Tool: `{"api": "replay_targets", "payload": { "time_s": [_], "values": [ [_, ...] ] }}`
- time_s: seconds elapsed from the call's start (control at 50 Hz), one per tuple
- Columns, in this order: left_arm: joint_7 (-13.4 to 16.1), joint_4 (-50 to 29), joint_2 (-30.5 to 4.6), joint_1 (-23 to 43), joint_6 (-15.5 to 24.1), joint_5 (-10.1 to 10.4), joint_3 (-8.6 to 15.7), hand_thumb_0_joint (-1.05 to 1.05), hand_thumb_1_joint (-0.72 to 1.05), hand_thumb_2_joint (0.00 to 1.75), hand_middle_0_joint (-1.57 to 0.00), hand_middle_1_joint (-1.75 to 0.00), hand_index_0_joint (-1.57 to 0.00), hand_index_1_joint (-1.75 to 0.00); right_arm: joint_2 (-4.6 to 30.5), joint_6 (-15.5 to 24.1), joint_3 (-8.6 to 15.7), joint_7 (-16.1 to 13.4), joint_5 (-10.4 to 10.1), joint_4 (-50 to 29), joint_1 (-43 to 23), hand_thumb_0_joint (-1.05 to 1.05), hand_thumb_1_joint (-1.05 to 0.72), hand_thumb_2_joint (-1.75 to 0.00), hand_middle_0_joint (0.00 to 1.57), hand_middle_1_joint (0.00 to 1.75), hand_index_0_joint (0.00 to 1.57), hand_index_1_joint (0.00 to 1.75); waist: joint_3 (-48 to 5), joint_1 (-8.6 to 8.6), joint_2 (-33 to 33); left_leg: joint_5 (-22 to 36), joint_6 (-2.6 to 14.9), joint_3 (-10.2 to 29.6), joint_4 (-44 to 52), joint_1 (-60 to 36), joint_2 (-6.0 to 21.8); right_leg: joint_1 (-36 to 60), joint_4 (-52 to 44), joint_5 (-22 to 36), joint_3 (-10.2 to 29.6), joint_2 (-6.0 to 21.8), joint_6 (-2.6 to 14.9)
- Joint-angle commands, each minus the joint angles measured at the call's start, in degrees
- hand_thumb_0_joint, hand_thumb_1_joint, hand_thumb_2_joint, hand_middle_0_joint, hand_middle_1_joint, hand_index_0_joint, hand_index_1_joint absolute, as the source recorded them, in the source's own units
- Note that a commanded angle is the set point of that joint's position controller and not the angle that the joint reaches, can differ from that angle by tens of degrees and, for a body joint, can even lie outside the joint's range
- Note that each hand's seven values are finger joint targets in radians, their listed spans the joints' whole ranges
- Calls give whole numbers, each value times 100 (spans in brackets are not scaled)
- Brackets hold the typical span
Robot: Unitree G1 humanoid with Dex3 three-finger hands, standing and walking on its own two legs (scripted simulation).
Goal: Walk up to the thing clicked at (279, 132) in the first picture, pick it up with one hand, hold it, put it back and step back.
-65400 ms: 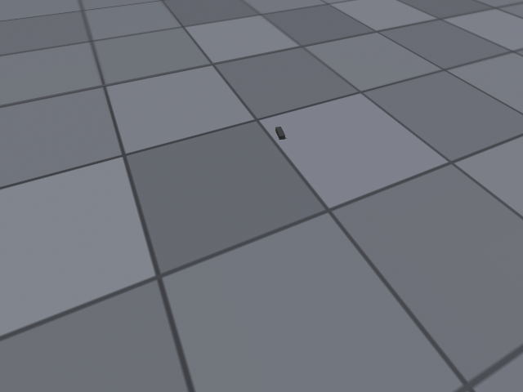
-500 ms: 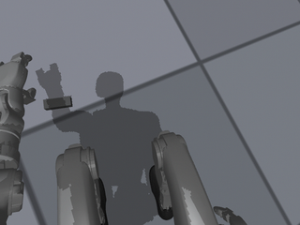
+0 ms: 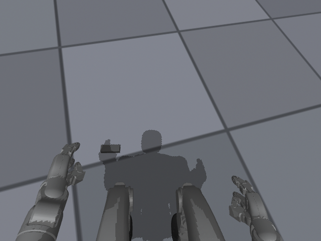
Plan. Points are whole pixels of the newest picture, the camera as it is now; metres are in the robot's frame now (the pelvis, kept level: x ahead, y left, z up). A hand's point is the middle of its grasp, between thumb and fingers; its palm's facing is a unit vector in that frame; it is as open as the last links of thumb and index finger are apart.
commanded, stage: home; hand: left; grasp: from above
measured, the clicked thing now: (110, 148) +0.52 +0.21 -0.55
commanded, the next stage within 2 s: none
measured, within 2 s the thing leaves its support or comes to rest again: neither
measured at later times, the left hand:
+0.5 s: hand (55, 190) +0.23 +0.18 +0.09, palm faces +0.11 -0.97 -0.20, open 7.4 cm
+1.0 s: hand (51, 195) +0.22 +0.19 +0.10, palm faces +0.11 -0.98 -0.19, open 7.4 cm
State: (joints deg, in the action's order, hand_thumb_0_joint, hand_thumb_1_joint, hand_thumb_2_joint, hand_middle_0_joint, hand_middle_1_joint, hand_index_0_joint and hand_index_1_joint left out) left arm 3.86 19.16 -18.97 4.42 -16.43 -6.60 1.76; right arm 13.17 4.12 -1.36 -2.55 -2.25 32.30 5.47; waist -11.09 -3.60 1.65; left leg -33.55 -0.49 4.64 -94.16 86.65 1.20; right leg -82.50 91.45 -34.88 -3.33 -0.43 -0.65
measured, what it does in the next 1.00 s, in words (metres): rises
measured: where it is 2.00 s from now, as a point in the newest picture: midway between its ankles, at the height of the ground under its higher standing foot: outside the picture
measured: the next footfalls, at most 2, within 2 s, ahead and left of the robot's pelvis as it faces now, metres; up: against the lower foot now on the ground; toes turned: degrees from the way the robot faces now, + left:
none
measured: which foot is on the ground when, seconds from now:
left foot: down 0.00-1.00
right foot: down 0.00-1.00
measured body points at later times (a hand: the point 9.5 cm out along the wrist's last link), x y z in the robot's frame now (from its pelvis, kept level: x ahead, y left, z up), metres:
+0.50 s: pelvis +0.07 +0.00 +0.14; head +0.09 +0.01 +0.59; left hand +0.22 +0.24 +0.11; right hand +0.22 -0.25 +0.07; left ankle +0.08 +0.12 -0.53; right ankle +0.07 -0.13 -0.53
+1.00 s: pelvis +0.07 +0.00 +0.15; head +0.09 +0.01 +0.60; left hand +0.21 +0.24 +0.12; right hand +0.25 -0.23 +0.09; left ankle +0.08 +0.12 -0.53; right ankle +0.07 -0.13 -0.53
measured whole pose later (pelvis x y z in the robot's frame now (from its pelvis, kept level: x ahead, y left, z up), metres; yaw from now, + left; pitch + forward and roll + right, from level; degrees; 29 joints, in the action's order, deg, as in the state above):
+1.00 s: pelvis +0.07 +0.00 +0.15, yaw +3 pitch +10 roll -3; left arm 0.8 -6.9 -12.4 -28.8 -25.5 3.2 1.7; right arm 12.6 13.9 -2.0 -10.8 -0.4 30.7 16.2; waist -8.8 -1.9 2.3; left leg -27.4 -0.4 3.5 -57.5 39.9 1.1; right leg -35.6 53.8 -28.0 -3.0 0.0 -0.6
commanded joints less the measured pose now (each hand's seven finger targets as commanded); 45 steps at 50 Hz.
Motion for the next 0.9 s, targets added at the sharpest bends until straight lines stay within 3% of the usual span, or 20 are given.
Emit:
{"api": "replay_targets", "payload": {
  "time_s": [0.0,0.06,0.1,0.18,0.28,0.4,0.62,0.72,0.88],
  "values": [
    [182,-1451,-653,450,15,413,410,0,90,90,-20,-30,-20,-30,845,356,291,-233,-24,-624,282,0,-90,-90,20,30,20,30,-1992,-180,439,-182,183,106,2203,-2609,-37,1749,-2099,307,190,-100,179],
    [192,-1660,-510,-111,-179,679,574,0,90,90,-20,-30,-20,-30,788,426,252,-368,-41,-652,410,0,-90,-90,20,30,20,30,-1964,-129,370,381,160,91,2557,-3182,-24,2345,-2463,766,153,-100,173],
    [164,-1849,-312,-490,-282,833,522,0,90,90,-20,-30,-20,-30,748,487,205,-464,-43,-669,474,0,-90,-90,20,30,20,30,-1787,-118,361,647,145,96,2841,-3450,-20,2661,-2689,991,128,-98,166],
    [129,-2188,-214,-1192,-412,1002,610,0,90,90,-20,-30,-20,-30,676,598,164,-625,-27,-735,625,0,-90,-90,20,30,20,30,-1510,-85,323,1202,137,3,3268,-3953,-49,3355,-3220,1434,107,-110,150],
    [76,-2808,-36,-2028,-525,1090,510,0,90,90,-20,-30,-20,-30,594,737,152,-771,8,-897,819,0,-90,-90,20,30,20,30,-1075,-82,269,1464,147,-153,3832,-4530,-107,4083,-3976,1668,104,-111,117],
    [17,-3459,74,-2988,-622,1042,414,0,90,90,-20,-30,-20,-30,543,910,181,-892,64,-1036,904,0,-90,-90,20,30,20,30,-769,13,245,1959,127,-178,4275,-5098,-113,4591,-4402,2057,39,-144,114],
    [-247,-3564,118,-3180,-719,995,314,0,90,90,-20,-30,-20,-30,636,1206,219,-926,157,-1115,781,0,-90,-90,20,30,20,30,89,4,-56,1569,163,-194,4646,-5206,-127,4577,-4748,1626,-69,-124,52],
    [-267,-3713,25,-3134,-662,959,398,0,90,90,-20,-30,-20,-30,652,1288,243,-904,181,-1116,777,0,-90,-90,20,30,20,30,-252,69,-15,1954,155,-235,4505,-5368,-158,4779,-4690,2017,-13,-79,28],
    [-228,-3730,7,-3160,-612,908,399,0,90,90,-20,-30,-20,-30,645,1309,229,-881,200,-1061,731,0,-90,-90,20,30,20,30,-315,123,245,1879,112,-181,4607,-5443,-126,4767,-4613,1899,-44,-110,78]
  ]
}}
